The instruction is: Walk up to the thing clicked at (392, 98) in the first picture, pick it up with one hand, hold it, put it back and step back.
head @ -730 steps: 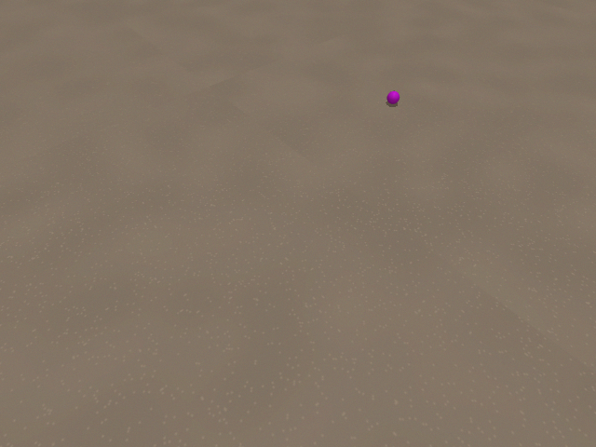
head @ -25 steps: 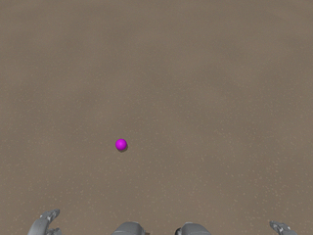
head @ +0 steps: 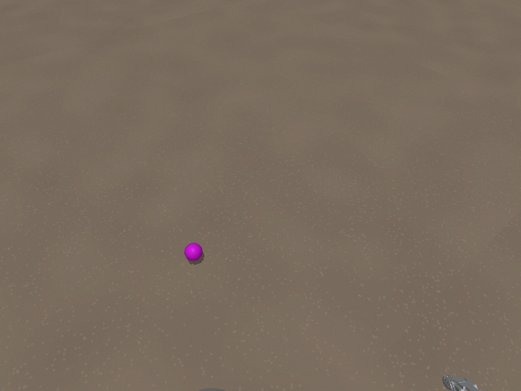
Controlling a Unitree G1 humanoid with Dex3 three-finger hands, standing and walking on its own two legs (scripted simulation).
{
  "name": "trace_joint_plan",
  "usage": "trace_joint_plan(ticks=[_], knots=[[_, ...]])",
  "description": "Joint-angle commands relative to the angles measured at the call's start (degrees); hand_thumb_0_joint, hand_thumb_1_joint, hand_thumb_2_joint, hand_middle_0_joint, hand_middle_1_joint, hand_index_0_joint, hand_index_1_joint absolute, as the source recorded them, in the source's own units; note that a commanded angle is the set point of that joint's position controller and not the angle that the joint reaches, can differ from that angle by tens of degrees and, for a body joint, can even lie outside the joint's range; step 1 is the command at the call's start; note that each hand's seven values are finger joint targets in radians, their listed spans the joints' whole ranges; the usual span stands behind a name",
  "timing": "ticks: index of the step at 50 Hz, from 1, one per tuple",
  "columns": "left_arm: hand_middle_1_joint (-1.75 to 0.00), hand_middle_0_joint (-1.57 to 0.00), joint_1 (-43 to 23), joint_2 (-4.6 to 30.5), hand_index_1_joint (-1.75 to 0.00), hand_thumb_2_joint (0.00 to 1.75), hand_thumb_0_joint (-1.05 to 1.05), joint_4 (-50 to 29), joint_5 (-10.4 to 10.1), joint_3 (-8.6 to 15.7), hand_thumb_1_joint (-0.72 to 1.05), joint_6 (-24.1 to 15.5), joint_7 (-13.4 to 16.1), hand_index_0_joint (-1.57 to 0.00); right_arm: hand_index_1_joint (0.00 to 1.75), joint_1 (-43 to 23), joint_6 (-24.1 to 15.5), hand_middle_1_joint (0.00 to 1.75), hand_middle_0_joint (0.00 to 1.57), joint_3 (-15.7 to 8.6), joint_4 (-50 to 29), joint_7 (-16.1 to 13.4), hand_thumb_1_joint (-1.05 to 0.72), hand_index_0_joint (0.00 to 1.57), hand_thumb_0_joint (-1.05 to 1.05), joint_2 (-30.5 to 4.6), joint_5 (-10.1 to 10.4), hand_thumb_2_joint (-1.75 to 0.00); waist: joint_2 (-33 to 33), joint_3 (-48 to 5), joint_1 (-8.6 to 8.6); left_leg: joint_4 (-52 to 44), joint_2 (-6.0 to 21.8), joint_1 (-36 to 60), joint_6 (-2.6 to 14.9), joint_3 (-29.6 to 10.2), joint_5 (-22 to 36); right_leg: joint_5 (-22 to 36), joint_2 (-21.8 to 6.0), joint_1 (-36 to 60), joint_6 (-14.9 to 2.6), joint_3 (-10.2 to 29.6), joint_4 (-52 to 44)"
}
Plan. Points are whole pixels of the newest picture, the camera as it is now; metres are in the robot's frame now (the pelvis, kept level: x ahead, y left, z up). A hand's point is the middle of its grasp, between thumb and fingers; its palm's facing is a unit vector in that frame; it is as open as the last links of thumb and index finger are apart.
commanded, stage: walk up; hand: left
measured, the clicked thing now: (193, 251) +0.77 +0.32 -0.72
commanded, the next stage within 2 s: stand in 1.04 s
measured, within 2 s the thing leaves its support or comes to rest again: neither
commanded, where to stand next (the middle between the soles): +0.40 +0.05 m, yaw +4 degrees
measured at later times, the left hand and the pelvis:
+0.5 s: hand out of the picture +0.10 +0.28 -0.14, palm faces +0.05 -0.92 -0.38, open 7.4 cm; pelvis +0.02 +0.01 +0.00, yaw +2 degrees
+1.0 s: hand out of the picture +0.13 +0.27 -0.14, palm faces +0.10 -0.94 -0.33, open 7.4 cm; pelvis +0.04 +0.01 +0.01, yaw +4 degrees
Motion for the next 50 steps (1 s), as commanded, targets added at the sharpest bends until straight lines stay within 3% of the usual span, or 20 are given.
trace_joint_plan(ticks=[1,6,8,10,11,12,13,14,17,21,24,26,27,28,29,31,34,35,41,50], knots=[[-0.30,-0.20,-9.0,15.6,-0.30,0.90,0.00,-7.0,-0.3,3.7,0.90,-3.5,1.3,-0.20,0.30,-2.2,-2.4,0.30,0.20,-2.8,-3.1,0.0,-0.90,0.20,0.00,-10.5,1.5,-0.90,-7.4,7.0,-1.80,4.2,-1.0,-4.7,-0.57,-4.4,0.7,-14.5,-16.3,-10.0,-10.27,19.3,-20.5],[-0.30,-0.20,-3.2,16.4,-0.30,0.90,0.00,-5.7,-0.7,3.9,0.90,-3.7,1.0,-0.20,0.30,-2.2,-3.4,0.30,0.20,-1.9,-2.3,0.2,-0.90,0.20,0.00,-9.0,0.7,-0.90,-14.2,3.2,0.94,-4.7,-1.8,-4.0,-1.23,0.5,0.2,3.3,-14.6,-1.1,-8.94,12.7,-16.2],[-0.30,-0.20,-5.6,16.0,-0.30,0.90,0.00,-6.4,-1.1,3.5,0.90,-3.3,1.0,-0.20,0.30,0.0,-4.0,0.30,0.20,-2.0,-0.8,0.3,-0.90,0.20,0.00,-8.8,0.8,-0.90,-14.1,0.5,-0.54,-12.5,-1.9,1.6,-1.04,3.2,4.0,12.7,-14.3,-0.6,-8.62,9.0,-12.1],[-0.30,-0.20,-6.9,13.8,-0.30,0.90,0.00,-7.1,-2.0,2.3,0.90,-2.6,1.1,-0.20,0.30,3.9,-4.7,0.30,0.20,-2.6,1.3,-0.1,-0.90,0.20,0.00,-8.5,0.8,-0.90,-10.4,-3.6,-2.86,-23.5,-3.3,12.6,0.06,3.2,16.1,23.8,-11.0,-1.9,-5.54,3.5,-2.7],[-0.30,-0.20,-6.1,11.5,-0.30,0.90,0.00,-7.2,-2.3,1.5,0.90,-2.5,1.2,-0.20,0.30,6.1,-5.1,0.30,0.20,-3.4,1.8,-0.4,-0.90,0.20,0.00,-10.4,0.4,-0.90,-5.1,-6.1,-3.47,-23.5,1.2,18.6,1.70,-3.8,21.9,22.9,-8.0,-5.7,-3.07,1.0,5.0],[-0.30,-0.20,-5.9,8.6,-0.30,0.90,0.00,-7.9,-3.2,0.7,0.90,-2.4,1.2,-0.20,0.30,5.9,-5.4,0.30,0.20,-3.9,1.2,-0.6,-0.90,0.20,0.00,-13.6,0.0,-0.90,4.7,-8.0,-3.07,-26.5,11.9,21.6,6.83,-19.5,24.4,10.3,-1.7,-12.8,-0.23,-3.1,14.0],[-0.30,-0.20,-6.6,11.4,-0.30,0.90,0.00,-6.9,-3.2,1.9,0.90,-1.6,1.7,-0.20,0.30,5.1,-5.4,0.30,0.20,-4.3,0.8,-0.5,-0.90,0.20,0.00,-16.3,0.1,-0.90,4.6,-6.6,-2.80,-27.1,16.6,16.2,12.92,-25.8,14.3,-12.0,-1.8,-13.3,-0.92,-0.7,16.8],[-0.30,-0.20,-7.2,13.6,-0.30,0.90,0.00,-6.4,-2.9,2.1,0.90,-1.5,1.8,-0.20,0.30,4.5,-5.1,0.30,0.20,-4.8,1.2,-0.5,-0.90,0.20,0.00,-17.4,0.3,-0.90,4.9,-3.6,-2.96,-28.3,17.9,12.1,15.58,-26.9,7.6,-14.7,-3.2,-13.4,-1.64,0.8,18.9],[-0.30,-0.20,-6.1,12.4,-0.30,0.90,0.00,-5.6,-2.6,1.8,0.90,-1.6,1.0,-0.20,0.30,-0.1,-5.1,0.30,0.20,-3.1,-0.4,-0.7,-0.90,0.20,0.00,-12.6,0.0,-0.90,4.8,0.6,-1.07,-28.5,11.5,7.7,10.38,-15.5,9.7,-9.9,-4.9,-13.7,-1.72,1.5,15.5],[-0.30,-0.20,-5.4,10.9,-0.30,0.90,0.00,-3.8,-2.6,1.8,0.90,-2.1,0.8,-0.20,0.30,-0.8,-4.7,0.30,0.20,-2.6,0.0,-0.5,-0.90,0.20,0.00,-12.1,0.3,-0.90,8.3,-1.7,-1.59,-24.8,8.8,5.7,8.50,-10.2,17.9,-1.9,-2.8,-4.9,-0.31,-3.4,2.2],[-0.30,-0.20,-3.3,11.5,-0.30,0.90,0.00,-1.7,-1.8,2.0,0.90,-3.3,2.0,-0.20,0.30,-3.3,-3.4,0.30,0.20,-1.2,-0.3,-0.6,-0.90,0.20,0.00,-9.0,1.9,-0.90,4.6,-6.1,0.98,-13.5,5.6,2.9,4.39,-4.4,27.1,13.3,-2.9,6.3,-0.75,-2.7,-10.9],[-0.30,-0.20,-4.6,15.7,-0.30,0.90,0.00,-2.1,-1.2,2.9,0.90,-3.8,2.4,-0.20,0.30,-1.6,-3.2,0.30,0.20,-0.1,-0.5,-0.9,-0.90,0.20,0.00,-5.6,2.7,-0.90,-5.9,-7.3,-0.43,-5.7,-1.8,-3.2,0.01,-1.8,14.1,17.0,-14.9,9.0,-5.41,13.7,-14.3],[-0.30,-0.20,-9.7,17.5,-0.30,0.90,0.00,-3.2,-1.6,2.5,0.90,-3.7,2.1,-0.20,0.30,-0.1,-2.5,0.30,0.20,-0.5,1.0,-1.2,-0.90,0.20,0.00,-5.8,2.3,-0.90,-8.3,-6.4,-1.57,-2.5,-2.7,1.8,-0.14,-0.9,-1.6,10.0,-21.8,-0.8,-10.97,18.4,-17.0],[-0.30,-0.20,-14.7,17.1,-0.30,0.90,0.00,-4.8,-1.4,2.2,0.90,-3.6,1.8,-0.20,0.30,2.3,-2.3,0.30,0.20,-1.0,2.9,-1.2,-0.90,0.20,0.00,-7.4,1.9,-0.90,-8.7,-3.9,-3.43,-1.7,-0.7,6.2,-0.73,0.0,-3.2,9.3,-22.5,-6.3,-12.94,18.7,-15.4],[-0.30,-0.20,-16.5,15.3,-0.30,0.90,0.00,-5.2,-1.5,1.7,0.90,-3.4,1.7,-0.20,0.30,2.9,-2.6,0.30,0.20,-0.8,4.0,-1.1,-0.90,0.20,0.00,-7.6,1.8,-0.90,-9.0,-2.3,-4.52,-7.3,-0.3,8.0,-0.25,0.4,-2.0,10.4,-19.9,-8.6,-11.06,14.3,-14.4],[-0.30,-0.20,-16.3,13.5,-0.30,0.90,0.00,-4.1,-1.9,1.3,0.90,-3.4,1.8,-0.20,0.30,0.9,-3.3,0.30,0.20,-0.7,4.9,-0.8,-0.90,0.20,0.00,-8.1,1.6,-0.90,-8.0,-2.5,-4.12,-16.3,1.0,8.9,0.87,-2.0,16.8,17.9,-13.4,-5.5,-4.86,5.8,-10.4],[-0.30,-0.20,-13.1,12.4,-0.30,0.90,0.00,-2.2,-2.7,1.2,0.90,-3.1,1.6,-0.20,0.30,-1.3,-4.1,0.30,0.20,-0.5,5.3,-0.9,-0.90,0.20,0.00,-9.3,1.2,-0.90,-6.9,-6.9,-1.15,-18.0,5.0,11.0,3.01,-4.7,32.9,23.8,-8.5,0.1,-1.38,1.2,-6.1],[-0.30,-0.20,-13.0,12.7,-0.30,0.90,0.00,-1.8,-3.0,1.3,0.90,-3.0,1.5,-0.20,0.30,-2.8,-4.0,0.30,0.20,-0.5,5.1,-0.8,-0.90,0.20,0.00,-10.2,1.3,-0.90,-6.1,-6.0,-0.84,-16.9,4.6,8.3,3.34,-4.7,30.1,17.6,-8.1,0.6,-1.25,1.3,-8.3],[-0.30,-0.20,-15.1,11.9,-0.30,0.90,0.00,0.2,-3.0,0.8,0.90,-2.8,1.6,-0.20,0.30,-5.2,-3.8,0.30,0.20,-0.2,7.4,-1.0,-0.90,0.20,0.00,-9.7,1.4,-0.90,-0.5,-7.6,-1.38,-20.2,4.5,8.4,2.15,-3.6,30.2,20.9,-8.7,5.9,-1.96,0.0,-8.6],[-0.30,-0.20,-16.8,11.5,-0.30,0.90,0.00,2.7,-2.6,0.4,0.90,-2.5,1.2,-0.20,0.30,-8.7,-3.5,0.30,0.20,0.3,9.0,-0.7,-0.90,0.20,0.00,-8.6,1.1,-0.90,0.0,-5.0,-1.35,-25.1,4.6,7.4,1.31,-4.5,21.9,14.4,-8.4,5.5,-1.23,-0.2,-13.0]])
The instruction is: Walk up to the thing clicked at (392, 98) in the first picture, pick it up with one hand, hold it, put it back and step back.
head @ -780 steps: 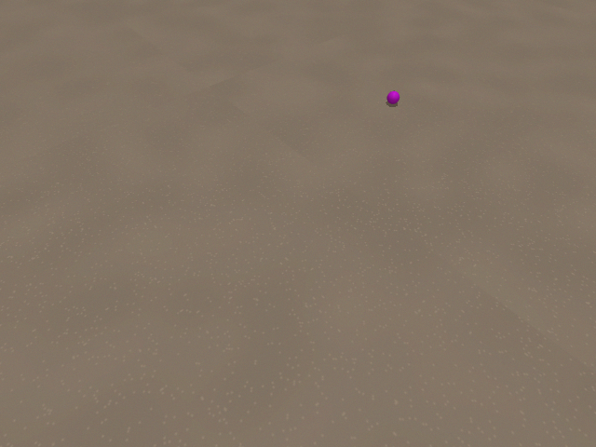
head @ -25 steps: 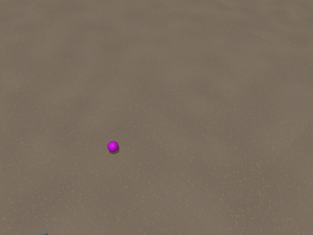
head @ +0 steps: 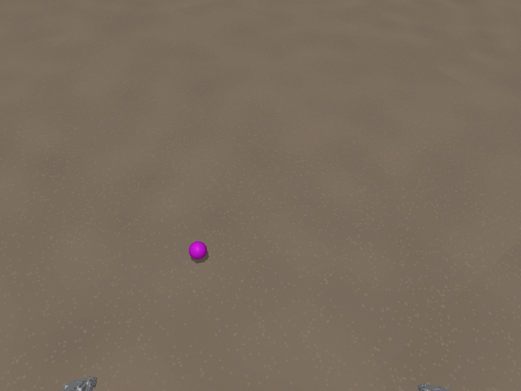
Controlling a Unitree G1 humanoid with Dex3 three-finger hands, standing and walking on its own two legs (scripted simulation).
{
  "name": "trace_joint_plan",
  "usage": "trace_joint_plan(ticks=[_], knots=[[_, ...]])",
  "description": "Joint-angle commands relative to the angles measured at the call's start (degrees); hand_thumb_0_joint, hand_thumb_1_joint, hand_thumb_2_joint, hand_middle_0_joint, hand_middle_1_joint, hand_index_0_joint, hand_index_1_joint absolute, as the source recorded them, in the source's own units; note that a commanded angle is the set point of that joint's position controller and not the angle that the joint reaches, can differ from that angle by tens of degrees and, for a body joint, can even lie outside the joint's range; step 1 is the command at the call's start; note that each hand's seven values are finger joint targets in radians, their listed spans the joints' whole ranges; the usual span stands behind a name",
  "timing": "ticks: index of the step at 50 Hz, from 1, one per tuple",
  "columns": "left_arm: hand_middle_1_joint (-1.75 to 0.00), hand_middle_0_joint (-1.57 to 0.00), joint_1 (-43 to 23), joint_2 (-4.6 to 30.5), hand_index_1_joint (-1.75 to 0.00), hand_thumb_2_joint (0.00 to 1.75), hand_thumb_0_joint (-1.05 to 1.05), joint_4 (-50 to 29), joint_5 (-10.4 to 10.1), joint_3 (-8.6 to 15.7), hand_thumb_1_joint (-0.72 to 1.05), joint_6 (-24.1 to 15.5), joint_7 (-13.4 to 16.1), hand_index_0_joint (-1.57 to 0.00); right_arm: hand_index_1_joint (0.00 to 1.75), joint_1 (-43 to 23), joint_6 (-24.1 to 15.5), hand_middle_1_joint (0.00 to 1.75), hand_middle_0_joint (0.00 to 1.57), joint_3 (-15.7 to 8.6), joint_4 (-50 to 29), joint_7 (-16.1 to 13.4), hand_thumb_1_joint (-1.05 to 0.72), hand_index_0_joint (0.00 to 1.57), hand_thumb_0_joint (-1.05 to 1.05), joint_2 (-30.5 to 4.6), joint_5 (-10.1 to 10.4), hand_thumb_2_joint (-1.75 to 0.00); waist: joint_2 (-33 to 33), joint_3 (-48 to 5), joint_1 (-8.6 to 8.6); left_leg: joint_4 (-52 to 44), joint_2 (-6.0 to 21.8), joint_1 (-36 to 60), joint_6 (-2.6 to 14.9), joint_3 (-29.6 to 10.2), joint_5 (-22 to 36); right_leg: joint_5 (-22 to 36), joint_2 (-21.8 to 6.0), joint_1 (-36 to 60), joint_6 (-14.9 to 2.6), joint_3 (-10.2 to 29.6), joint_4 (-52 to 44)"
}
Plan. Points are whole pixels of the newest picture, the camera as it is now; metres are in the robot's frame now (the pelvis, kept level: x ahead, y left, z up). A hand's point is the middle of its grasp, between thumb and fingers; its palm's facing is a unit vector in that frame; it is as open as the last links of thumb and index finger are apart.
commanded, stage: walk up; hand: left
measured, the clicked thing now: (197, 250) +0.76 +0.25 -0.74
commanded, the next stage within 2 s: stand in 0.04 s
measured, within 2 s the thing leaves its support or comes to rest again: neither
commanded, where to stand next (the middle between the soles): +0.37 +0.01 m, yaw -1 degrees
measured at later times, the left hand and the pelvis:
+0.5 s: hand out of the picture +0.06 +0.25 -0.15, palm faces -0.03 -0.94 -0.34, open 7.4 cm; pelvis -0.01 -0.01 +0.01, yaw -1 degrees
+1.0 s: hand out of the picture +0.08 +0.24 -0.15, palm faces -0.05 -0.94 -0.35, open 7.4 cm; pelvis +0.00 -0.01 +0.01, yaw -1 degrees
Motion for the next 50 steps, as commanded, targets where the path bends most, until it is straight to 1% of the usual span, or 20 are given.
trace_joint_plan(ticks=[1,2,4,6,9,11,12,13,14,16,17,18,21,27,31,32,34,35,41,50], knots=[[-0.30,-0.20,-2.6,11.6,-0.30,0.90,0.00,-2.8,0.0,2.4,0.90,-1.5,0.5,-0.20,0.30,-2.7,-1.5,0.30,0.20,-2.6,-2.5,-0.9,-0.90,0.20,0.00,-12.6,0.2,-0.90,2.6,-6.3,-0.12,-6.9,6.4,-2.9,2.44,-5.3,10.4,7.8,-4.6,6.0,-3.17,4.0,-4.3],[-0.30,-0.20,-1.7,10.7,-0.30,0.90,0.00,-1.1,0.0,1.2,0.90,-1.4,0.4,-0.20,0.30,-3.3,-1.8,0.30,0.20,-2.3,-2.5,-0.8,-0.90,0.20,0.00,-12.9,0.4,-0.90,2.9,-7.1,-0.42,-8.3,6.7,0.5,2.09,-5.4,12.5,9.3,-5.2,4.9,-2.90,5.2,-5.4],[-0.30,-0.20,-1.9,11.0,-0.30,0.90,0.00,-0.7,0.0,1.1,0.90,-1.6,0.3,-0.20,0.30,-3.0,-2.2,0.30,0.20,-2.3,-2.0,-0.8,-0.90,0.20,0.00,-13.0,0.4,-0.90,2.6,-8.7,-0.61,-7.8,7.0,2.7,1.87,-5.0,17.7,12.8,-5.3,6.1,-2.59,4.9,-5.6],[-0.30,-0.20,-2.1,11.5,-0.30,0.90,0.00,-0.1,0.0,0.9,0.90,-1.7,0.5,-0.20,0.30,-3.3,-2.2,0.30,0.20,-2.3,-1.5,-0.8,-0.90,0.20,0.00,-12.9,0.6,-0.90,2.3,-8.4,-0.65,-7.8,6.8,3.4,1.72,-4.6,19.0,13.9,-5.5,6.2,-2.45,4.7,-6.0],[-0.30,-0.20,-1.6,11.6,-0.30,0.90,0.00,0.9,-0.1,0.6,0.90,-1.8,0.5,-0.20,0.30,-3.6,-2.0,0.30,0.20,-2.1,-1.0,-0.8,-0.90,0.20,0.00,-13.0,0.7,-0.90,1.5,-6.6,-0.79,-8.9,6.8,3.8,1.82,-4.4,16.5,12.1,-5.4,4.8,-2.13,5.0,-7.6],[-0.30,-0.20,-1.6,11.8,-0.30,0.90,0.00,1.4,0.1,0.4,0.90,-1.8,0.5,-0.20,0.30,-3.6,-1.7,0.30,0.20,-2.0,-0.7,-0.6,-0.90,0.20,0.00,-12.7,0.8,-0.90,0.2,-4.7,-0.78,-10.5,6.4,2.0,1.68,-4.5,10.7,7.3,-5.2,3.8,-2.05,5.0,-9.0],[-0.30,-0.20,-1.4,11.8,-0.30,0.90,0.00,1.6,0.2,0.4,0.90,-1.8,0.5,-0.20,0.30,-3.8,-1.6,0.30,0.20,-2.0,-0.6,-0.6,-0.90,0.20,0.00,-12.9,0.7,-0.90,0.0,-5.0,-0.86,-10.5,6.5,2.9,1.83,-4.4,9.6,6.1,-5.3,3.2,-2.05,5.0,-9.3],[-0.30,-0.20,-1.4,12.1,-0.30,0.90,0.00,1.6,0.2,0.3,0.90,-1.8,0.4,-0.20,0.30,-3.2,-1.6,0.30,0.20,-1.9,-0.4,-0.5,-0.90,0.20,0.00,-12.9,0.6,-0.90,0.0,-5.1,-1.06,-10.7,6.5,2.8,1.81,-4.2,10.4,7.3,-5.5,3.5,-2.15,5.4,-9.3],[-0.30,-0.20,-1.0,11.9,-0.30,0.90,0.00,1.8,0.1,0.3,0.90,-1.8,0.4,-0.20,0.30,-2.9,-1.6,0.30,0.20,-1.8,-0.1,-0.5,-0.90,0.20,0.00,-12.9,0.7,-0.90,0.7,-4.5,-1.02,-11.3,6.3,2.5,1.63,-4.2,7.9,5.2,-5.3,2.7,-2.11,5.4,-9.8],[-0.30,-0.20,-1.0,11.8,-0.30,0.90,0.00,1.9,0.3,0.1,0.90,-1.8,0.5,-0.20,0.30,-3.3,-1.6,0.30,0.20,-2.0,-0.1,-0.4,-0.90,0.20,0.00,-13.2,0.6,-0.90,0.8,-4.9,-1.03,-11.4,6.4,2.2,1.59,-4.1,6.9,3.9,-5.4,2.8,-2.22,5.4,-9.9],[-0.30,-0.20,-0.5,11.8,-0.30,0.90,0.00,2.0,0.3,0.0,0.90,-1.9,0.5,-0.20,0.30,-3.7,-1.5,0.30,0.20,-1.9,0.0,-0.3,-0.90,0.20,0.00,-13.1,0.6,-0.90,0.3,-4.2,-0.64,-11.2,6.4,2.4,1.58,-4.2,6.9,3.7,-5.5,2.1,-2.14,5.6,-10.4],[-0.30,-0.20,-0.8,12.2,-0.30,0.90,0.00,1.9,0.3,0.1,0.90,-1.9,0.5,-0.20,0.30,-3.0,-1.6,0.30,0.20,-1.8,0.1,-0.3,-0.90,0.20,0.00,-13.0,0.5,-0.90,0.5,-5.0,-0.99,-11.3,6.4,2.2,1.60,-3.9,8.1,5.0,-5.7,2.9,-2.30,5.7,-9.9],[-0.30,-0.20,0.0,12.4,-0.30,0.90,0.00,2.2,0.3,0.0,0.90,-1.8,0.5,-0.20,0.30,-2.8,-1.4,0.30,0.20,-1.7,0.5,-0.3,-0.90,0.20,0.00,-12.8,0.4,-0.90,0.6,-3.5,-0.86,-11.8,5.9,0.9,1.42,-4.0,3.5,0.3,-5.4,1.4,-2.19,6.0,-10.9],[-0.30,-0.20,1.0,11.9,-0.30,0.90,0.00,1.9,0.3,-0.3,0.90,-2.0,0.5,-0.20,0.30,-2.6,-1.7,0.30,0.20,-1.6,0.7,-0.3,-0.90,0.20,0.00,-13.2,0.5,-0.90,0.5,-6.4,-0.62,-10.7,6.7,2.8,1.62,-3.8,10.4,7.8,-5.8,3.5,-2.27,6.0,-9.5],[-0.30,-0.20,0.2,12.6,-0.30,0.90,0.00,1.6,0.1,-0.2,0.90,-1.9,0.6,-0.20,0.30,-1.4,-1.6,0.30,0.20,-1.4,1.2,-0.5,-0.90,0.20,0.00,-13.5,0.5,-0.90,0.8,-6.9,-1.07,-10.6,6.8,2.6,1.48,-3.5,11.5,9.7,-6.0,4.5,-2.45,6.1,-9.0],[-0.30,-0.20,0.7,12.1,-0.30,0.90,0.00,1.8,0.0,-0.3,0.90,-1.8,0.6,-0.20,0.30,-1.6,-1.7,0.30,0.20,-1.2,1.4,-0.5,-0.90,0.20,0.00,-13.4,0.6,-0.90,1.3,-6.1,-0.69,-10.8,6.7,2.4,1.47,-3.5,11.5,10.0,-5.8,3.9,-2.33,6.0,-9.1],[-0.30,-0.20,0.7,12.4,-0.30,0.90,0.00,2.1,0.0,-0.2,0.90,-1.7,0.6,-0.20,0.30,-1.1,-1.4,0.30,0.20,-1.2,1.7,-0.5,-0.90,0.20,0.00,-13.6,0.6,-0.90,0.7,-5.5,-0.79,-11.6,6.5,1.2,1.40,-3.6,8.0,6.1,-5.4,3.9,-2.24,5.7,-9.4],[-0.30,-0.20,0.6,12.5,-0.30,0.90,0.00,2.0,0.1,-0.2,0.90,-1.6,0.6,-0.20,0.30,-1.1,-1.4,0.30,0.20,-1.2,1.5,-0.5,-0.90,0.20,0.00,-13.4,0.6,-0.90,-0.2,-5.4,-0.77,-11.5,6.7,1.1,1.45,-3.8,8.3,6.0,-5.4,4.1,-2.32,5.6,-9.2],[-0.30,-0.20,0.7,12.3,-0.30,0.90,0.00,1.8,-0.1,-0.3,0.90,-1.8,0.5,-0.20,0.30,-0.7,-1.6,0.30,0.20,-1.0,1.6,-0.6,-0.90,0.20,0.00,-13.7,0.6,-0.90,0.5,-5.1,-0.74,-10.9,6.8,2.0,1.19,-3.5,11.1,8.8,-5.7,3.6,-2.32,6.0,-9.3],[-0.30,-0.20,0.0,12.6,-0.30,0.90,0.00,1.5,-0.1,-0.1,0.90,-1.6,0.5,-0.20,0.30,-0.4,-1.4,0.30,0.20,-0.9,1.3,-0.7,-0.90,0.20,0.00,-13.5,0.5,-0.90,1.0,-5.6,-0.96,-10.9,7.0,2.0,1.12,-3.1,10.4,8.7,-5.6,3.8,-2.49,6.1,-9.3]])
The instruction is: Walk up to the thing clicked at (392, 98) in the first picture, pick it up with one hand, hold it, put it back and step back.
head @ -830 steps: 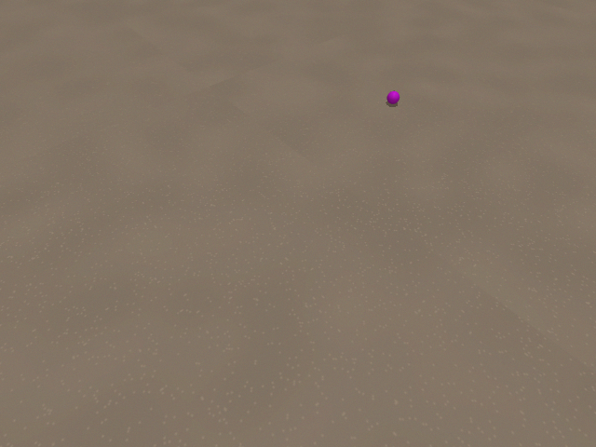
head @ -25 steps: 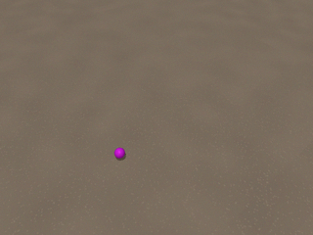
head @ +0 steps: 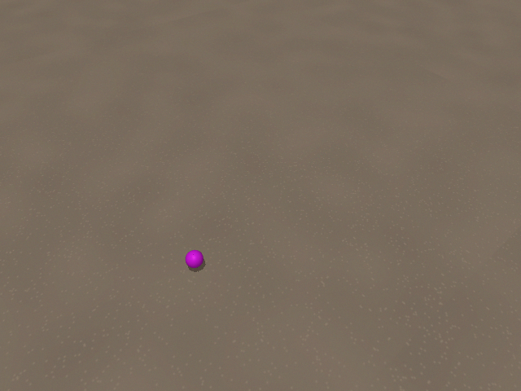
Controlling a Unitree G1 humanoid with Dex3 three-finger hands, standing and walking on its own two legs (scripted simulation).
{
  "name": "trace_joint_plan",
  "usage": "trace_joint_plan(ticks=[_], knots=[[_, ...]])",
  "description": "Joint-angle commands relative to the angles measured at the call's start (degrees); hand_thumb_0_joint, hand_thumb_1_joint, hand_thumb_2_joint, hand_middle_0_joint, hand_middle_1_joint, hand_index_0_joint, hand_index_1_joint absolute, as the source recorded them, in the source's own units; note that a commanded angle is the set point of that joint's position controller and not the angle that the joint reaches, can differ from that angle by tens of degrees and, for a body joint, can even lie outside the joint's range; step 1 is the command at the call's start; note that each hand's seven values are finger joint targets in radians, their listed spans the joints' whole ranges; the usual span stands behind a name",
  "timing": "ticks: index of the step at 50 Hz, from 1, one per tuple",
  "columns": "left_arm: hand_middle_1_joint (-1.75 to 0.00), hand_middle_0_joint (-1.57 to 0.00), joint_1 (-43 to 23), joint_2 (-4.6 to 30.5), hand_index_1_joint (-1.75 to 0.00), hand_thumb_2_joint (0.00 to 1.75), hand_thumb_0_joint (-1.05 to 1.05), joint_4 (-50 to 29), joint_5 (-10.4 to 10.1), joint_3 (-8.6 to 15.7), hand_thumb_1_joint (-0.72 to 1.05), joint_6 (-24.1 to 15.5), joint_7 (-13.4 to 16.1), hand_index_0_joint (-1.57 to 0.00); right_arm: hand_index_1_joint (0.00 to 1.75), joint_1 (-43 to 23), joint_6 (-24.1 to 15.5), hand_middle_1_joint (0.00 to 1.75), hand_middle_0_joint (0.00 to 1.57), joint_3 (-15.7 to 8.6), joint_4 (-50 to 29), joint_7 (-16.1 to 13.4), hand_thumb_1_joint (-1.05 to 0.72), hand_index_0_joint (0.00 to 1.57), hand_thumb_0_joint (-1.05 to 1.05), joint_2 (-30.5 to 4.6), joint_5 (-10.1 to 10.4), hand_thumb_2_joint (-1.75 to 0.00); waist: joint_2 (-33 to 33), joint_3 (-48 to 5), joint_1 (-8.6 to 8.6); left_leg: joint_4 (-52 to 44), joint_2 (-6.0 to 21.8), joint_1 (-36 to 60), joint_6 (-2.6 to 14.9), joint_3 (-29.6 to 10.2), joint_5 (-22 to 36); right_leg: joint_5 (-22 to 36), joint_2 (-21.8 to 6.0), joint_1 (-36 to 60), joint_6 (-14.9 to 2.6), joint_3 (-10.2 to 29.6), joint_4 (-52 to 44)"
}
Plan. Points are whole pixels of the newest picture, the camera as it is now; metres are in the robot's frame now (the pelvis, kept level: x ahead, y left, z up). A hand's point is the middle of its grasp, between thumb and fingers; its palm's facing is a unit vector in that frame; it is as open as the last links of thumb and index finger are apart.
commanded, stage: stand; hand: left
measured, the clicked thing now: (194, 258) +0.75 +0.28 -0.74
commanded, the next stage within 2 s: walk up in 0.04 s
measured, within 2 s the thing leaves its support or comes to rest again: neither
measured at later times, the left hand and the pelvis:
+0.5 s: hand out of the picture +0.11 +0.35 -0.17, palm faces -0.02 -0.94 -0.35, open 7.4 cm; pelvis +0.09 +0.07 -0.01, yaw +0 degrees
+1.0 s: hand (121, 286) +0.35 +0.28 -0.14, palm faces -0.06 -0.92 -0.39, open 7.4 cm; pelvis +0.26 +0.03 -0.01, yaw -3 degrees
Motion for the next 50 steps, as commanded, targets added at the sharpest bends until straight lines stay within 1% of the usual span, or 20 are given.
trace_joint_plan(ticks=[1,2,3,5,7,12,16,17,18,19,20,24,33,39,40,41,42,43,46,50], knots=[[-0.30,-0.20,-1.7,12.7,-0.30,0.90,0.00,-3.0,-0.4,2.3,0.90,-1.2,0.7,-0.20,0.30,-2.4,-1.3,0.30,0.20,-2.1,-2.9,-1.0,-0.90,0.20,0.00,-12.3,0.4,-0.90,0.1,-3.4,0.27,-2.8,5.9,-1.1,2.14,-4.2,6.9,5.6,-6.5,1.4,-1.62,5.3,-3.5],[-0.30,-0.20,2.4,16.4,-0.30,0.90,0.00,-5.5,0.4,5.7,0.90,-1.8,-0.3,-0.20,0.30,1.8,-1.7,0.30,0.20,-4.9,-5.8,0.3,-0.90,0.20,0.00,-15.4,-0.4,-0.90,-0.2,-9.1,0.56,3.0,2.7,-2.0,6.04,-3.0,-17.0,-17.7,-3.2,6.8,-3.89,3.7,0.2],[-0.30,-0.20,5.6,16.9,-0.30,0.90,0.00,-4.8,1.0,6.3,0.90,-1.9,-0.5,-0.20,0.30,1.3,-1.5,0.30,0.20,-5.2,-6.5,0.8,-0.90,0.20,0.00,-15.4,-0.9,-0.90,-0.7,-5.4,2.31,5.3,2.3,-10.7,6.55,-3.2,-26.8,-27.9,-5.3,7.2,-5.59,7.8,-0.5],[-0.30,-0.20,8.3,19.6,-0.30,0.90,0.00,-5.2,1.6,8.0,0.90,-2.1,-0.5,-0.20,0.30,-3.2,-0.9,0.30,0.20,-5.3,-9.2,1.3,-0.90,0.20,0.00,-13.0,-1.5,-0.90,-10.0,2.1,4.96,22.1,-1.3,-25.7,3.92,3.4,-20.3,-38.5,-16.2,8.6,-10.46,21.7,-11.6],[-0.30,-0.20,7.4,20.3,-0.30,0.90,0.00,-7.8,1.5,8.8,0.90,-2.8,-0.3,-0.20,0.30,-3.1,-1.2,0.30,0.20,-6.0,-10.7,1.5,-0.90,0.20,0.00,-13.5,-1.8,-0.90,-6.7,7.9,4.77,28.3,3.5,-31.2,3.38,-2.2,-15.5,-30.0,-21.8,6.4,-15.09,25.6,-13.3],[-0.30,-0.20,3.7,18.8,-0.30,0.90,0.00,-11.9,1.5,8.3,0.90,-3.1,-1.2,-0.20,0.30,2.3,-2.5,0.30,0.20,-6.8,-11.8,3.1,-0.90,0.20,0.00,-12.2,-1.4,-0.90,-10.1,3.3,1.14,19.4,4.3,-16.3,2.98,0.9,-12.9,-17.2,-14.2,-0.5,-11.88,11.7,-9.4],[-0.30,-0.20,1.1,13.6,-0.30,0.90,0.00,-15.2,1.4,6.5,0.90,-1.9,-1.7,-0.20,0.30,20.5,-2.9,0.30,0.20,-10.1,-7.0,1.9,-0.90,0.20,0.00,-15.1,-1.6,-0.90,1.8,-3.0,-8.06,9.4,0.6,15.7,2.02,3.8,-0.9,-19.2,-4.6,-22.2,-6.47,0.6,17.0],[-0.30,-0.20,5.4,9.1,-0.30,0.90,0.00,-15.5,1.0,5.1,0.90,-1.6,-1.8,-0.20,0.30,24.7,-3.1,0.30,0.20,-11.2,-6.8,1.1,-0.90,0.20,0.00,-19.2,-2.5,-0.90,17.1,-3.8,-9.44,0.5,8.7,17.0,4.27,-9.8,-17.8,-25.9,2.8,-29.0,-5.01,-1.4,35.3],[-0.30,-0.20,9.3,9.3,-0.30,0.90,0.00,-15.0,0.5,5.1,0.90,-1.1,-1.5,-0.20,0.30,21.0,-3.6,0.30,0.20,-11.2,-9.8,0.8,-0.90,0.20,0.00,-22.4,-2.8,-0.90,16.5,-2.9,-6.54,-9.1,19.3,9.8,8.18,-33.1,-36.3,-24.0,6.1,-32.6,-3.98,6.3,44.5],[-0.30,-0.20,10.4,15.3,-0.30,0.90,0.00,-14.0,0.2,6.6,0.90,-0.7,-1.0,-0.20,0.30,12.7,-3.6,0.30,0.20,-11.2,-12.8,0.8,-0.90,0.20,0.00,-23.9,-1.5,-0.90,9.9,0.0,-3.65,-12.0,22.2,0.5,12.65,-35.4,-43.6,-21.4,1.8,-28.4,-4.65,10.3,45.4],[-0.30,-0.20,10.0,16.5,-0.30,0.90,0.00,-14.0,-0.1,6.6,0.90,-0.9,-1.0,-0.20,0.30,9.5,-3.6,0.30,0.20,-10.7,-14.2,1.0,-0.90,0.20,0.00,-23.1,-0.9,-0.90,8.4,4.2,-2.21,-11.9,22.8,-3.8,14.99,-33.4,-41.5,-18.6,-0.6,-27.6,-4.60,10.0,46.4],[-0.30,-0.20,15.2,16.6,-0.30,0.90,0.00,-10.9,0.0,6.8,0.90,-1.1,-1.7,-0.20,0.30,9.2,-5.0,0.30,0.20,-8.6,-16.4,0.6,-0.90,0.20,0.00,-17.1,-0.3,-0.90,6.3,4.8,-0.30,-8.0,15.4,-3.5,11.62,-13.7,-18.1,-8.5,-2.6,-24.8,-2.50,8.9,39.8],[-0.30,-0.20,6.3,13.8,-0.30,0.90,0.00,-17.0,0.8,6.7,0.90,-1.7,-4.1,-0.20,0.30,13.0,-5.1,0.30,0.20,-8.5,-19.0,0.9,-0.90,0.20,0.00,-17.9,-0.2,-0.90,6.0,5.8,-2.33,-5.8,12.5,-5.2,13.04,-2.7,-12.3,-1.4,-3.5,-17.8,-1.24,1.1,18.0],[-0.30,-0.20,15.7,14.6,-0.30,0.90,0.00,-15.2,0.7,7.8,0.90,-3.5,-2.4,-0.20,0.30,13.5,-3.8,0.30,0.20,-6.9,-21.4,0.7,-0.90,0.20,0.00,-14.4,0.2,-0.90,-2.7,-2.7,3.04,19.9,8.3,-6.3,9.20,3.2,11.6,-0.9,0.7,2.8,-3.98,-2.0,7.0],[-0.30,-0.20,21.2,18.2,-0.30,0.90,0.00,-14.6,0.9,9.1,0.90,-4.1,-1.6,-0.20,0.30,15.9,-4.0,0.30,0.20,-5.8,-22.2,0.4,-0.90,0.20,0.00,-11.4,0.6,-0.90,-12.4,-6.8,5.23,34.7,4.4,-12.5,6.73,5.6,5.7,-2.7,-6.5,10.1,-6.42,9.3,4.1],[-0.30,-0.20,20.6,21.6,-0.30,0.90,0.00,-16.0,0.5,9.4,0.90,-4.3,-0.9,-0.20,0.30,17.4,-3.7,0.30,0.20,-4.5,-22.9,0.3,-0.90,0.20,0.00,-8.2,1.0,-0.90,-20.3,-6.2,4.12,43.2,-3.4,-25.1,3.78,5.9,-19.0,-0.4,-20.2,14.0,-11.60,32.5,-2.2],[-0.30,-0.20,18.0,23.3,-0.30,0.90,0.00,-16.5,-0.1,9.7,0.90,-3.9,-0.9,-0.20,0.30,16.4,-2.9,0.30,0.20,-5.9,-21.3,-0.7,-0.90,0.20,0.00,-14.3,0.5,-0.90,-15.7,-3.1,4.18,46.6,-0.8,-26.4,3.70,2.1,-23.5,2.4,-23.3,10.1,-17.44,37.1,-1.1],[-0.30,-0.20,17.7,21.5,-0.30,0.90,0.00,-17.2,-0.9,9.3,0.90,-3.4,-0.7,-0.20,0.30,15.0,-3.1,0.30,0.20,-6.3,-20.7,-1.0,-0.90,0.20,0.00,-15.4,0.3,-0.90,-12.2,-1.0,4.25,48.5,0.1,-26.7,3.56,-0.2,-23.8,8.2,-22.8,6.8,-19.21,33.6,-0.3],[-0.30,-0.20,14.1,16.3,-0.30,0.90,0.00,-18.7,-1.3,7.4,0.90,-3.4,0.2,-0.20,0.30,16.4,-2.5,0.30,0.20,-5.7,-19.2,-0.6,-0.90,0.20,0.00,-12.4,1.5,-0.90,-9.1,-1.4,0.85,45.7,0.6,-22.5,3.36,-2.2,-16.3,25.6,-13.9,2.6,-13.25,13.4,3.4],[-0.30,-0.20,10.1,14.8,-0.30,0.90,0.00,-20.7,0.0,6.0,0.90,-3.2,1.0,-0.20,0.30,15.1,-1.7,0.30,0.20,-5.2,-19.0,-0.6,-0.90,0.20,0.00,-10.5,1.3,-0.90,-8.5,-0.8,0.11,33.7,-0.7,-16.1,1.30,0.6,-11.2,35.7,-10.7,-5.4,-13.18,4.5,5.7]])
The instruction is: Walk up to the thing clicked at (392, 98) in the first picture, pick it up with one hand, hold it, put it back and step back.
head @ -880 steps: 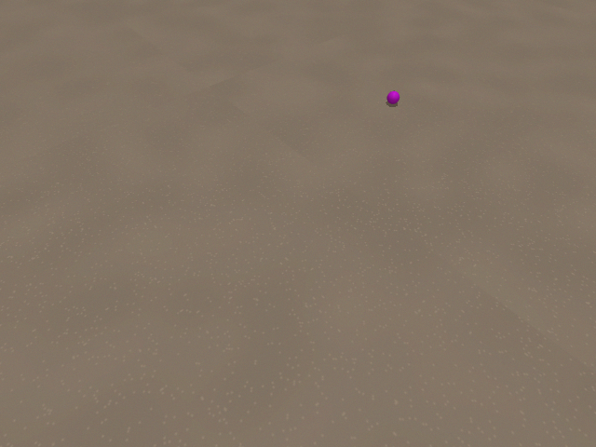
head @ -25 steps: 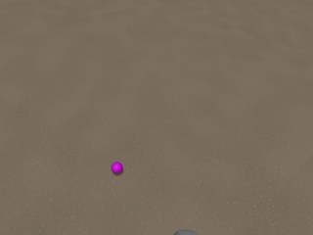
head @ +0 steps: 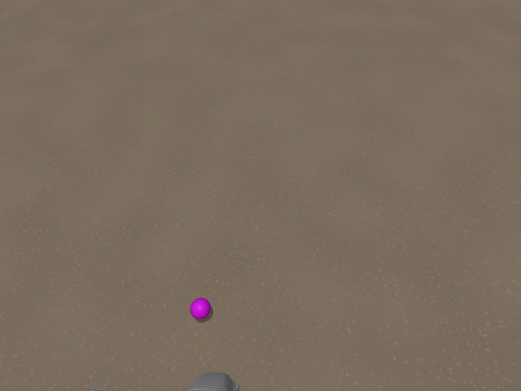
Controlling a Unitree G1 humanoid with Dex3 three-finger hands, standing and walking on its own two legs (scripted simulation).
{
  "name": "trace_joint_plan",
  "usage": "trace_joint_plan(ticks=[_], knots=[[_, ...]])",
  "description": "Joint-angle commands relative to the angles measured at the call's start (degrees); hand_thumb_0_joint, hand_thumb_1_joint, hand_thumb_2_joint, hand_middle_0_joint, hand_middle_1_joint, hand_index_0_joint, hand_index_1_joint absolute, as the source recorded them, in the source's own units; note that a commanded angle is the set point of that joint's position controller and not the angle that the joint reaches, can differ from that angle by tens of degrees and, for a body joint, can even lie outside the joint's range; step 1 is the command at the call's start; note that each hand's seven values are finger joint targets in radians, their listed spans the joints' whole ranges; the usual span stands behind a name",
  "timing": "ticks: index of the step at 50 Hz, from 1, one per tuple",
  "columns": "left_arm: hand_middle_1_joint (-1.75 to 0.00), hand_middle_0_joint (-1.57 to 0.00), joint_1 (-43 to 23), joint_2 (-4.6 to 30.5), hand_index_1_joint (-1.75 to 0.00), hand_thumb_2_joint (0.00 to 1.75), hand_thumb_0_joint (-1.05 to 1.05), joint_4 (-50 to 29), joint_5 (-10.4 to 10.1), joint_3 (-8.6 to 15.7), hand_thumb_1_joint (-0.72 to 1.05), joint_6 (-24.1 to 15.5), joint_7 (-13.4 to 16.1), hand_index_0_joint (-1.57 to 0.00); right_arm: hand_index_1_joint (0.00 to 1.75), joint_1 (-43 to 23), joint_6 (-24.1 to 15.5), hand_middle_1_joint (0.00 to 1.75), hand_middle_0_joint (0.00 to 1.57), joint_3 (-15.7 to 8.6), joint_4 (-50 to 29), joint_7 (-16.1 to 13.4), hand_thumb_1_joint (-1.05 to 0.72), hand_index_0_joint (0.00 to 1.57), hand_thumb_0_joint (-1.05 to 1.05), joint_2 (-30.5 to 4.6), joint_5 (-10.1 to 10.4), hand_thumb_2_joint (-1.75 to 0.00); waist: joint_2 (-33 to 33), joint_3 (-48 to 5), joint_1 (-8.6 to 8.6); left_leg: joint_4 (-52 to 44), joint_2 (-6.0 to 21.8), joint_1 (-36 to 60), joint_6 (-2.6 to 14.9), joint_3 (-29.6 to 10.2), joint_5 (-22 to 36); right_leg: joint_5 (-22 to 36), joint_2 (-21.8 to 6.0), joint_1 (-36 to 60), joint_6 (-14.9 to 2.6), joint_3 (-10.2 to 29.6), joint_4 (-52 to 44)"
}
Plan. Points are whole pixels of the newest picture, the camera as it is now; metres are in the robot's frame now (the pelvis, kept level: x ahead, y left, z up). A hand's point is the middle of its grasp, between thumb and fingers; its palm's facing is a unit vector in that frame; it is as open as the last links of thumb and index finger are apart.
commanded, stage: walk up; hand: left
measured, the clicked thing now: (200, 308) +0.48 +0.28 -0.73
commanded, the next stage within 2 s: none
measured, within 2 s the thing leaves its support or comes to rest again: neither
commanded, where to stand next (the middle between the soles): +0.11 +0.01 m, yaw +4 degrees
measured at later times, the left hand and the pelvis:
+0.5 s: hand out of the picture +0.06 +0.28 -0.17, palm faces +0.00 -0.92 -0.39, open 7.4 cm; pelvis +0.01 +0.01 -0.02, yaw +1 degrees
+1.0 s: hand out of the picture +0.10 +0.26 -0.15, palm faces +0.01 -0.94 -0.34, open 7.4 cm; pelvis +0.01 +0.01 +0.00, yaw +2 degrees
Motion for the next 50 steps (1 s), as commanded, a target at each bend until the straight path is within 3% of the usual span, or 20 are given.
trace_joint_plan(ticks=[1,5,7,8,9,10,11,14,20,22,23,24,25,26,28,30,31,35,42,50], knots=[[-0.30,-0.20,-0.1,14.4,-0.30,0.90,0.00,-3.5,0.4,3.6,0.90,-0.5,2.2,-0.20,0.30,4.9,-0.5,0.30,0.20,-2.4,-1.4,-1.2,-0.90,0.20,0.00,-7.2,0.4,-0.90,-10.7,-5.1,-1.08,-11.5,0.6,1.8,-2.05,1.4,6.2,40.6,-9.9,1.3,-11.38,3.5,-5.6],[-0.30,-0.20,-2.8,16.0,-0.30,0.90,0.00,-4.0,-0.6,3.4,0.90,1.1,2.3,-0.20,0.30,2.5,-0.9,0.30,0.20,-2.6,-0.4,-1.8,-0.90,0.20,0.00,-7.2,0.0,-0.90,-10.9,-8.0,-1.46,-23.4,-0.1,9.4,-0.96,3.8,15.8,35.9,-11.1,-0.1,-9.47,4.4,2.6],[-0.30,-0.20,-4.7,14.5,-0.30,0.90,0.00,-4.3,-1.4,2.6,0.90,2.2,2.5,-0.20,0.30,4.2,-1.0,0.30,0.20,-3.5,0.8,-2.2,-0.90,0.20,0.00,-9.4,-0.7,-0.90,-6.8,-8.4,-3.43,-29.8,0.5,15.4,0.60,1.3,26.2,21.9,-9.5,-5.8,-6.37,4.8,7.9],[-0.30,-0.20,-3.3,12.6,-0.30,0.90,0.00,-4.3,-1.8,2.1,0.90,2.8,2.4,-0.20,0.30,2.8,-1.0,0.30,0.20,-4.4,0.0,-2.3,-0.90,0.20,0.00,-13.6,-1.3,-0.90,3.0,-9.0,-2.57,-32.2,8.6,15.9,3.01,-8.6,36.7,9.7,-4.4,-9.2,-3.09,2.0,13.1],[-0.30,-0.20,-0.3,11.4,-0.30,0.90,0.00,-3.4,-2.7,2.0,0.90,3.7,2.7,-0.20,0.30,-1.0,-0.9,0.30,0.20,-4.7,-1.9,-2.3,-0.90,0.20,0.00,-16.3,-1.2,-0.90,8.1,-9.9,-0.53,-37.3,17.8,13.4,8.87,-21.6,37.7,-7.3,2.6,-8.9,-0.43,-0.2,19.9],[-0.30,-0.20,0.8,13.7,-0.30,0.90,0.00,-2.0,-2.3,2.7,0.90,4.8,3.2,-0.20,0.30,-2.8,-0.8,0.30,0.20,-4.6,-2.3,-2.2,-0.90,0.20,0.00,-17.3,-0.5,-0.90,8.8,-11.2,-1.40,-37.4,21.2,11.1,14.64,-25.4,35.3,-22.9,3.1,-5.8,-0.29,4.1,27.7],[-0.30,-0.20,0.6,13.6,-0.30,0.90,0.00,-0.9,-2.0,2.5,0.90,5.0,3.4,-0.20,0.30,-4.5,-0.8,0.30,0.20,-4.7,-2.0,-2.4,-0.90,0.20,0.00,-16.7,-0.7,-0.90,8.9,-9.9,-0.70,-37.4,21.7,9.3,16.24,-26.8,33.6,-22.6,1.6,-6.3,-0.32,5.8,30.0],[-0.30,-0.20,-0.4,13.9,-0.30,0.90,0.00,1.0,-1.7,3.4,0.90,5.0,2.6,-0.20,0.30,-7.3,-0.4,0.30,0.20,-3.5,-2.3,-2.8,-0.90,0.20,0.00,-14.0,-0.9,-0.90,8.7,-8.3,-0.19,-35.7,14.0,6.3,10.99,-14.1,28.4,-19.5,2.7,-7.2,-1.06,6.7,30.8],[-0.30,-0.20,1.2,12.0,-0.30,0.90,0.00,4.2,-0.7,2.9,0.90,3.4,2.3,-0.20,0.30,-8.2,0.9,0.30,0.20,-3.1,-1.8,-2.0,-0.90,0.20,0.00,-12.7,-1.4,-0.90,9.1,-12.9,-0.61,-32.2,12.9,13.7,10.22,-12.5,20.9,-16.0,1.7,-2.6,0.76,0.6,6.7],[-0.30,-0.20,3.0,11.2,-0.30,0.90,0.00,6.5,0.1,2.9,0.90,2.4,2.7,-0.20,0.30,-9.6,1.7,0.30,0.20,-2.6,-1.5,-1.6,-0.90,0.20,0.00,-12.0,-0.9,-0.90,7.0,-12.6,1.01,-26.7,10.3,10.8,7.73,-8.5,22.9,-4.8,2.7,4.5,0.37,-0.7,-7.9],[-0.30,-0.20,1.7,12.8,-0.30,0.90,0.00,6.5,0.9,3.0,0.90,1.7,3.0,-0.20,0.30,-10.5,1.9,0.30,0.20,-1.8,-1.5,-1.4,-0.90,0.20,0.00,-9.4,-0.1,-0.90,4.1,-11.0,0.98,-24.5,9.1,5.7,5.00,-7.3,24.4,-1.2,-0.3,6.9,-0.73,4.8,-9.0],[-0.30,-0.20,-0.3,15.2,-0.30,0.90,0.00,5.5,1.6,3.4,0.90,1.0,3.2,-0.20,0.30,-9.5,1.9,0.30,0.20,-0.9,-1.5,-1.1,-0.90,0.20,0.00,-6.8,0.7,-0.90,-4.4,-9.1,-0.34,-20.0,5.0,0.5,1.63,-4.0,20.3,0.7,-8.8,6.3,-3.26,17.8,-11.7],[-0.30,-0.20,-6.0,19.6,-0.30,0.90,0.00,4.1,1.4,3.8,0.90,1.0,3.1,-0.20,0.30,-11.9,2.0,0.30,0.20,-1.3,-1.3,-1.3,-0.90,0.20,0.00,-7.5,0.5,-0.90,-9.1,-5.4,-1.04,-19.4,0.2,1.3,-0.02,-1.9,2.3,-0.5,-15.9,-2.9,-8.82,23.6,-12.3],[-0.30,-0.20,-10.8,21.0,-0.30,0.90,0.00,2.9,1.4,3.8,0.90,1.1,2.9,-0.20,0.30,-10.7,2.0,0.30,0.20,-2.3,0.5,-1.5,-0.90,0.20,0.00,-9.7,0.1,-0.90,-10.4,-4.0,-2.51,-16.3,1.7,9.2,-0.07,-3.1,-0.9,-1.1,-17.4,-11.4,-10.84,23.1,-11.0],[-0.30,-0.20,-12.5,15.8,-0.30,0.90,0.00,3.0,0.7,2.5,0.90,1.2,2.5,-0.20,0.30,-9.9,1.4,0.30,0.20,-2.4,2.6,-0.8,-0.90,0.20,0.00,-10.0,0.1,-0.90,-6.1,-2.4,-4.42,-25.2,2.4,13.6,0.39,-2.2,8.4,-0.9,-9.9,-11.4,-5.22,10.7,-7.5],[-0.30,-0.20,-10.9,14.1,-0.30,0.90,0.00,4.6,0.3,2.3,0.90,0.8,2.4,-0.20,0.30,-9.9,0.5,0.30,0.20,-1.9,3.7,-0.5,-0.90,0.20,0.00,-9.1,0.4,-0.90,-6.1,-6.3,-3.00,-30.7,5.3,16.5,2.11,-6.0,27.9,4.4,-5.0,-5.3,-1.05,5.8,-4.7],[-0.30,-0.20,-8.3,13.6,-0.30,0.90,0.00,5.5,0.0,2.2,0.90,0.8,2.3,-0.20,0.30,-12.0,0.3,0.30,0.20,-1.5,3.4,-0.5,-0.90,0.20,0.00,-9.3,0.2,-0.90,-5.7,-8.3,-1.07,-30.8,6.3,16.8,3.02,-7.1,29.5,5.5,-3.9,-3.1,-0.47,5.7,-4.8],[-0.30,-0.20,-10.9,14.3,-0.30,0.90,0.00,6.6,0.4,2.2,0.90,1.7,1.9,-0.20,0.30,-12.4,1.0,0.30,0.20,-1.3,5.7,-0.1,-0.90,0.20,0.00,-9.3,-0.3,-0.90,-7.8,-1.1,-2.24,-35.3,3.8,11.4,0.30,-6.1,6.0,-18.6,-6.1,-7.2,-1.81,9.1,-13.4],[-0.30,-0.20,-8.5,13.2,-0.30,0.90,0.00,9.5,-0.1,1.9,0.90,1.6,1.6,-0.20,0.30,-13.0,0.1,0.30,0.20,-0.5,8.7,-0.1,-0.90,0.20,0.00,-9.8,-0.7,-0.90,-0.3,-4.1,-0.73,-42.0,6.2,8.0,0.45,-9.9,5.3,-8.3,-3.5,2.5,-1.65,5.4,-11.2],[-0.30,-0.20,-9.8,13.2,-0.30,0.90,0.00,11.2,-0.3,1.7,0.90,1.7,1.8,-0.20,0.30,-13.6,-0.1,0.30,0.20,-0.3,10.6,-0.6,-0.90,0.20,0.00,-9.1,-0.3,-0.90,1.1,-7.9,-0.84,-40.4,6.2,11.3,0.34,-8.0,17.3,0.6,-4.2,5.9,-1.03,4.3,-12.0]])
